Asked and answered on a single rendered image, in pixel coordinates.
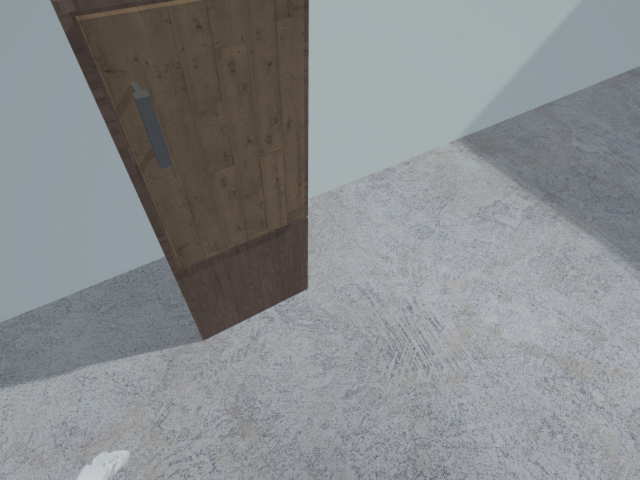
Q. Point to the cupboard door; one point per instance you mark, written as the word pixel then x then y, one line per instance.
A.
pixel 226 79

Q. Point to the left robot hand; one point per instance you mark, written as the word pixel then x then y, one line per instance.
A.
pixel 104 466

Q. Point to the handle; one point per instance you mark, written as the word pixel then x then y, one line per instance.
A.
pixel 151 124

